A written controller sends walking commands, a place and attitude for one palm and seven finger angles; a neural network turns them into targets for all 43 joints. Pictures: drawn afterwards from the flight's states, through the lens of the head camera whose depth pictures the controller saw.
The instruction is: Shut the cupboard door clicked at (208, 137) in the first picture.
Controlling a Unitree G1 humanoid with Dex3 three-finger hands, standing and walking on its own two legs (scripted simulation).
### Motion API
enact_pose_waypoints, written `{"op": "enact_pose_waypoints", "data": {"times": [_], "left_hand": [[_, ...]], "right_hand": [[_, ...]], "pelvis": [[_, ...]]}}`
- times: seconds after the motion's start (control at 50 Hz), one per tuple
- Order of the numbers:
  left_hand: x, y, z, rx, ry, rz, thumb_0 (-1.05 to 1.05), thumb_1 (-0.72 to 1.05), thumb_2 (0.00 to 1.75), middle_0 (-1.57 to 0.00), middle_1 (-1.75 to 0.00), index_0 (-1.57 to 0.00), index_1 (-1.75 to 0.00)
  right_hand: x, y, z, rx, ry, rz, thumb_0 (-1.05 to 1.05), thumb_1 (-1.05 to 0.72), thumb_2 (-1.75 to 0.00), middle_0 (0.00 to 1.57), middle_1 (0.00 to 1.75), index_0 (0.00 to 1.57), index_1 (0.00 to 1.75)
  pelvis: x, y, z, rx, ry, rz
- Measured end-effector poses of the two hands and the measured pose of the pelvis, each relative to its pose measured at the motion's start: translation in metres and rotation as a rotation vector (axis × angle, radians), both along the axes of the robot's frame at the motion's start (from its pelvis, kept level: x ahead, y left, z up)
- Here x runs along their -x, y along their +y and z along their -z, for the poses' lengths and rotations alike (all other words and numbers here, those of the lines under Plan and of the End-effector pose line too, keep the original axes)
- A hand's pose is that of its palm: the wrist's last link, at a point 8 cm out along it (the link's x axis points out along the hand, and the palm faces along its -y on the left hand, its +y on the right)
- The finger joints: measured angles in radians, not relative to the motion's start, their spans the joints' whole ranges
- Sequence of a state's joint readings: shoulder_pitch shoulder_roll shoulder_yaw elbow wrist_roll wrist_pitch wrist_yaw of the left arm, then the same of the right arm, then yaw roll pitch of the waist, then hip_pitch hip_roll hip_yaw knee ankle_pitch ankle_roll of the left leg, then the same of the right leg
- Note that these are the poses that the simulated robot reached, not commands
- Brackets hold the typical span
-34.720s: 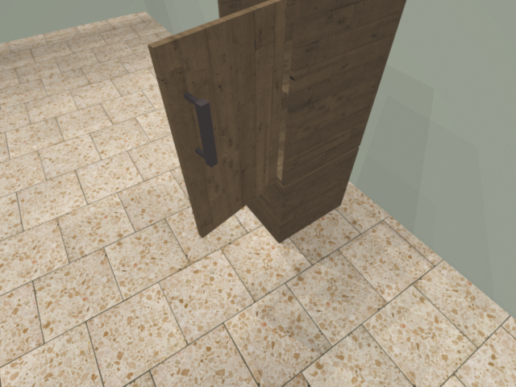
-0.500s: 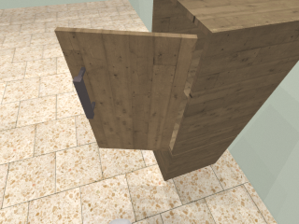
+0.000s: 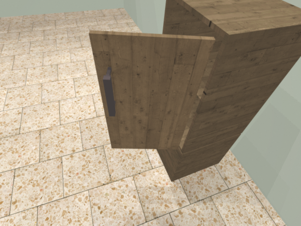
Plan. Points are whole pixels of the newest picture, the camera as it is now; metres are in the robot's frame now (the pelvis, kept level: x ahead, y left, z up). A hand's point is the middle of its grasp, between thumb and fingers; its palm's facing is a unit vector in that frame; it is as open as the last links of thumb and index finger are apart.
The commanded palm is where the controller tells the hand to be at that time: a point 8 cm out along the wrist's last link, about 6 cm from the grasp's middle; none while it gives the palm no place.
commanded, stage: come to a stop and stand still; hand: left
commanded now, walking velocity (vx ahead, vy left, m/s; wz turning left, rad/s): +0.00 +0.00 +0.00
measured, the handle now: (110, 93) +0.49 +0.17 +0.06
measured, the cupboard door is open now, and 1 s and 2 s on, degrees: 69 69 69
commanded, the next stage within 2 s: look again from close up in 0.76 s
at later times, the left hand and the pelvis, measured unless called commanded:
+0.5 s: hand out of the picture -0.11 +0.14 -0.18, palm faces +0.07 -0.99 -0.15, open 7.3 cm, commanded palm none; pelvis -0.04 +0.00 +0.00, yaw +1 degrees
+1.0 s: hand out of the picture -0.14 +0.13 -0.19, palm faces +0.09 -0.98 -0.15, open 7.4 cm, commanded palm none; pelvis -0.06 -0.01 -0.01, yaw +3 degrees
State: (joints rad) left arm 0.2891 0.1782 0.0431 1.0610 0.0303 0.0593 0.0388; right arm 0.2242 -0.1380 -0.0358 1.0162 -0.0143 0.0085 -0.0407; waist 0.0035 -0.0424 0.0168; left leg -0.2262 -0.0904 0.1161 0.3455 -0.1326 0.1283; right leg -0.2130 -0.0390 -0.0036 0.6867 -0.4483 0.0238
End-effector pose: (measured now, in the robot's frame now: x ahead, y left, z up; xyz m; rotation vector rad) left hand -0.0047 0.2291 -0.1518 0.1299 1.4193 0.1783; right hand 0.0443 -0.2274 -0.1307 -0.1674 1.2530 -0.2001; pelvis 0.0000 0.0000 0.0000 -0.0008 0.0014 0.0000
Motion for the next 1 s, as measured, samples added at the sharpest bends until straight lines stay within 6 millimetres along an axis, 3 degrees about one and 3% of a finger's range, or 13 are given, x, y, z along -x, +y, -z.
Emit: {"op": "enact_pose_waypoints", "data": {"times": [0.1,0.24,0.42,0.6,0.68,0.9,1.0], "left_hand": [[0.010,-0.005,-0.002,-0.008,-0.011,0.012,0.00,0.91,0.90,-0.19,-0.30,-0.20,-0.30],[0.042,-0.015,-0.004,0.012,0.016,0.013,0.00,0.91,0.90,-0.19,-0.30,-0.20,-0.30],[0.082,-0.030,0.001,0.055,0.081,-0.014,0.00,0.91,0.90,-0.19,-0.30,-0.20,-0.30],[0.142,-0.042,-0.007,0.055,0.181,-0.077,0.00,0.91,0.90,-0.19,-0.30,-0.20,-0.30],[0.158,-0.047,-0.007,0.064,0.215,-0.080,0.00,0.91,0.90,-0.19,-0.30,-0.20,-0.30],[0.161,-0.058,-0.007,0.062,0.173,-0.073,0.00,0.91,0.90,-0.19,-0.30,-0.20,-0.30],[0.145,-0.052,0.005,0.056,0.103,-0.064,0.00,0.91,0.90,-0.19,-0.30,-0.20,-0.30]], "right_hand": [[0.043,0.003,0.012,-0.032,0.080,0.034,0.00,-0.92,-0.90,0.20,0.30,0.20,0.29],[0.097,0.015,0.016,-0.076,0.178,0.066,0.00,-0.91,-0.90,0.20,0.30,0.20,0.29],[0.138,0.025,0.013,-0.084,0.261,0.086,0.00,-0.91,-0.90,0.20,0.30,0.20,0.29],[0.126,0.019,0.016,-0.082,0.218,0.057,0.00,-0.91,-0.90,0.20,0.30,0.20,0.29],[0.116,0.018,0.017,-0.080,0.173,0.051,0.00,-0.91,-0.90,0.20,0.30,0.20,0.29],[0.114,0.004,0.017,-0.072,0.167,0.004,0.01,-0.92,-0.90,0.20,0.30,0.20,0.29],[0.105,-0.003,0.020,-0.050,0.095,-0.028,0.01,-0.92,-0.90,0.20,0.30,0.20,0.29]], "pelvis": [[0.012,0.001,0.002,-0.016,-0.003,0.008],[0.023,0.001,0.000,0.004,-0.028,0.005],[0.037,0.000,0.000,-0.002,-0.024,-0.002],[0.048,-0.002,0.000,0.002,-0.020,-0.007],[0.051,-0.005,0.001,0.005,-0.024,-0.003],[0.062,-0.012,0.001,0.004,-0.018,-0.019],[0.064,-0.012,0.010,0.046,-0.047,-0.051]]}}
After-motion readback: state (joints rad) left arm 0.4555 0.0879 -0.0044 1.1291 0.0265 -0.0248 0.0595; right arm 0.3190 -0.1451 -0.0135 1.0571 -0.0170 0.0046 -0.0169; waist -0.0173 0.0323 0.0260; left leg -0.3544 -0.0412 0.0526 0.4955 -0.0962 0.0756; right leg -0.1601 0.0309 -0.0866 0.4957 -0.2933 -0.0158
